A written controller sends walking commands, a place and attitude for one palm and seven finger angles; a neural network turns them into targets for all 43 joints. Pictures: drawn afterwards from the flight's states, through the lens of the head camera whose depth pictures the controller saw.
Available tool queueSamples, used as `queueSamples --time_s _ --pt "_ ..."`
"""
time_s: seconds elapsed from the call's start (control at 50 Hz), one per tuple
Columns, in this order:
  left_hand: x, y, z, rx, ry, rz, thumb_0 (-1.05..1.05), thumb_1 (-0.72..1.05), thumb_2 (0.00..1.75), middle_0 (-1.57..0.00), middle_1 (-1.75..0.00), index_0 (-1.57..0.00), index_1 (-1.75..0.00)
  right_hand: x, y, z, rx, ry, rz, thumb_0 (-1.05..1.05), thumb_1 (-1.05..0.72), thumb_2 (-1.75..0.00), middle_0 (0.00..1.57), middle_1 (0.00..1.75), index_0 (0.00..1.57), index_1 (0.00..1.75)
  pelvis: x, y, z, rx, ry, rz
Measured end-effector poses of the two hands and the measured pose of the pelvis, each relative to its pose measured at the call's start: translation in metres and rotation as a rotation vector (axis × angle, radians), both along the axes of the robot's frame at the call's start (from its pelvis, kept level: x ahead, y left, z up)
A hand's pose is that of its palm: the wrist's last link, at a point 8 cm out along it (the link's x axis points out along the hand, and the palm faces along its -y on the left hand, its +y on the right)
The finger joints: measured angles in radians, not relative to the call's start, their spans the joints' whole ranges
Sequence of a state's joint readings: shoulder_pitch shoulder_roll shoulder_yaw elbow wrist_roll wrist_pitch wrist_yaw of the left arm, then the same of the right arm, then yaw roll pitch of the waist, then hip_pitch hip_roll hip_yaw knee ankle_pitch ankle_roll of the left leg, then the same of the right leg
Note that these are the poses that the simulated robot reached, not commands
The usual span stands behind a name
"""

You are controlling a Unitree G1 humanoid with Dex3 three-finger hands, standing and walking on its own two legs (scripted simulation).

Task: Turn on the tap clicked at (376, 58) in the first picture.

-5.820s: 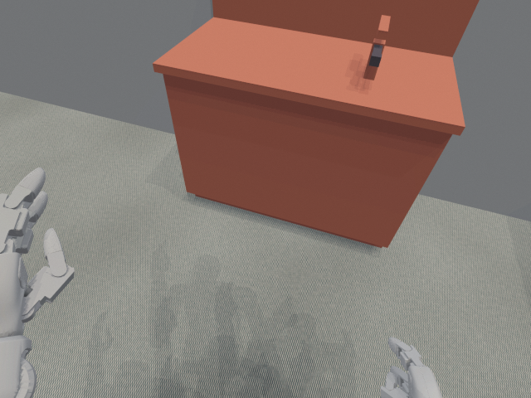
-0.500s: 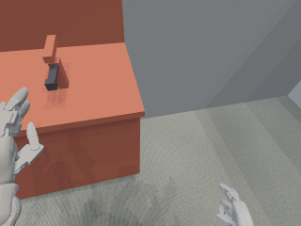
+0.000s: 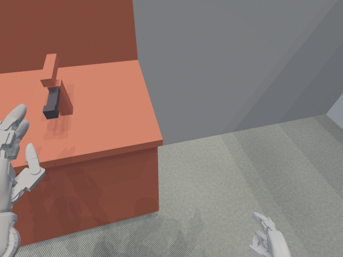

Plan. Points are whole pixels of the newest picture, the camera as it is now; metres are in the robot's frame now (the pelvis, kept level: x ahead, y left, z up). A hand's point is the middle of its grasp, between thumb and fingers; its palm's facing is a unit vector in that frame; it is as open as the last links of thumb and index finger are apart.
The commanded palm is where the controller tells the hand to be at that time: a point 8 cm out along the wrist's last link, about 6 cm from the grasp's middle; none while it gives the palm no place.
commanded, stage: shuffle to correct the standing spot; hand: left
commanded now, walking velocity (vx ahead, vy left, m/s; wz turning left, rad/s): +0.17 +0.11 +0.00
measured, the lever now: (51, 111) +0.43 +0.37 +0.09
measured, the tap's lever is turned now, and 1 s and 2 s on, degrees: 0 0 0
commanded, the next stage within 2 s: come to a stop and stand still in 0.58 s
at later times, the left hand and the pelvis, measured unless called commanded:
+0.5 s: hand (36, 135) +0.28 +0.29 +0.18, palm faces +0.38 -0.84 -0.39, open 7.4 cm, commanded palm +0.21 +0.32 +0.18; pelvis +0.04 +0.05 +0.00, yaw -2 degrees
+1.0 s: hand (44, 112) +0.34 +0.30 +0.17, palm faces +0.37 -0.86 -0.35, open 7.4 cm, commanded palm +0.29 +0.34 +0.18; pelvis +0.11 +0.07 -0.01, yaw -4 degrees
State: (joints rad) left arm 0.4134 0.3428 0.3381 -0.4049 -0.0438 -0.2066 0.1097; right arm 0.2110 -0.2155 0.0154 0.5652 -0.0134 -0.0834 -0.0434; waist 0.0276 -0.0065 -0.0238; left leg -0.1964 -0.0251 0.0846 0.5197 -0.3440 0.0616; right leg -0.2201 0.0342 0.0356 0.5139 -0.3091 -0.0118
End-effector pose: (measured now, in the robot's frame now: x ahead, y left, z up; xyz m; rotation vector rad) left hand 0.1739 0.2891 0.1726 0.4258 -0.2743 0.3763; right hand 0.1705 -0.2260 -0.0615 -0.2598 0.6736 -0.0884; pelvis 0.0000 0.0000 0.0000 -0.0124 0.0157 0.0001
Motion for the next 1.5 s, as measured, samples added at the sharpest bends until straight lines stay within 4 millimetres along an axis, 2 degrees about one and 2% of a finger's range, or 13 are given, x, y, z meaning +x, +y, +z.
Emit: queueSamples --time_s 0.14,0.28,0.34,0.42,0.56,0.74,0.9,0.96,1.08,1.2,1.36,1.44,1.5 --pt "0.024 0.001 0.002 0.045 -0.025 -0.033 0.01 0.89 0.90 -0.21 -0.30 -0.20 -0.30 0.006 0.001 -0.013 0.020 0.017 -0.041 0.01 -0.90 -0.90 0.20 0.30 0.20 0.30 0.014 0.005 -0.009 0.001 0.000 0.005" --pt "0.022 0.017 0.001 0.075 -0.051 -0.043 0.01 0.89 0.90 -0.21 -0.30 -0.21 -0.30 0.007 0.009 -0.023 -0.004 0.105 -0.029 0.01 -0.91 -0.90 0.20 0.30 0.20 0.30 0.023 0.021 -0.014 -0.012 -0.006 0.010" --pt "0.024 0.032 -0.004 0.079 -0.064 -0.032 0.01 0.89 0.90 -0.21 -0.30 -0.21 -0.30 0.011 0.018 -0.029 -0.019 0.111 -0.038 0.01 -0.91 -0.90 0.20 0.30 0.20 0.30 0.027 0.035 -0.021 0.002 -0.027 -0.010" --pt "0.044 0.043 0.000 0.069 -0.047 -0.024 0.01 0.89 0.90 -0.21 -0.30 -0.21 -0.30 0.014 0.040 -0.029 0.036 0.086 -0.072 0.02 -0.91 -0.90 0.20 0.29 0.20 0.30 0.034 0.046 -0.015 0.017 -0.049 -0.036" --pt "0.076 0.030 0.026 0.097 -0.057 -0.102 0.02 0.89 0.90 -0.21 -0.30 -0.20 -0.30 0.017 0.068 -0.020 0.122 0.075 -0.078 0.01 -0.90 -0.90 0.20 0.30 0.20 0.30 0.052 0.051 0.002 0.008 -0.017 -0.048" --pt "0.097 0.033 0.014 0.161 0.006 -0.070 0.01 0.89 0.90 -0.21 -0.30 -0.21 -0.30 0.039 0.043 -0.044 0.077 0.121 -0.098 0.01 -0.90 -0.90 0.20 0.30 0.20 0.30 0.080 0.047 -0.013 -0.011 -0.016 -0.043" --pt "0.112 0.041 0.003 0.031 -0.047 -0.058 0.01 0.89 0.90 -0.21 -0.30 -0.21 -0.30 0.070 0.031 -0.021 -0.044 0.092 -0.099 0.02 -0.91 -0.90 0.20 0.29 0.20 0.30 0.100 0.060 -0.010 0.000 -0.053 -0.048" --pt "0.121 0.049 0.006 0.032 -0.086 -0.081 0.01 0.89 0.90 -0.21 -0.30 -0.21 -0.30 0.085 0.040 -0.015 -0.056 0.047 -0.126 0.02 -0.91 -0.90 0.20 0.29 0.20 0.30 0.107 0.070 -0.013 0.007 -0.065 -0.055" --pt "0.139 0.067 0.020 0.079 -0.084 -0.059 0.01 0.89 0.90 -0.21 -0.30 -0.21 -0.30 0.108 0.079 -0.005 0.027 -0.015 -0.089 0.01 -0.91 -0.90 0.20 0.29 0.20 0.30 0.113 0.077 -0.004 0.005 -0.036 -0.078" --pt "0.145 0.058 0.016 0.037 -0.010 -0.070 0.01 0.90 0.90 -0.20 -0.30 -0.20 -0.30 0.112 0.102 -0.008 0.105 -0.005 -0.048 0.01 -0.90 -0.90 0.20 0.30 0.20 0.30 0.115 0.076 0.003 -0.003 -0.007 -0.089" --pt "0.142 0.047 0.005 0.003 0.083 -0.073 0.01 0.89 0.90 -0.21 -0.30 -0.21 -0.30 0.096 0.083 -0.013 0.083 0.052 -0.091 0.01 -0.90 -0.90 0.20 0.30 0.20 0.30 0.118 0.069 0.006 -0.005 -0.005 -0.087" --pt "0.165 0.081 0.045 0.184 -0.065 -0.028 0.02 0.88 0.90 -0.22 -0.30 -0.21 -0.30 0.082 0.063 -0.018 0.009 0.111 -0.066 0.01 -0.90 -0.90 0.20 0.30 0.20 0.30 0.107 0.065 0.004 -0.006 -0.015 -0.086" --pt "0.176 0.091 0.051 0.149 -0.118 -0.009 0.02 0.89 0.90 -0.21 -0.30 -0.21 -0.30 0.072 0.048 -0.013 0.000 0.106 -0.106 0.01 -0.90 -0.90 0.20 0.30 0.20 0.30 0.101 0.070 0.004 0.002 -0.019 -0.113"
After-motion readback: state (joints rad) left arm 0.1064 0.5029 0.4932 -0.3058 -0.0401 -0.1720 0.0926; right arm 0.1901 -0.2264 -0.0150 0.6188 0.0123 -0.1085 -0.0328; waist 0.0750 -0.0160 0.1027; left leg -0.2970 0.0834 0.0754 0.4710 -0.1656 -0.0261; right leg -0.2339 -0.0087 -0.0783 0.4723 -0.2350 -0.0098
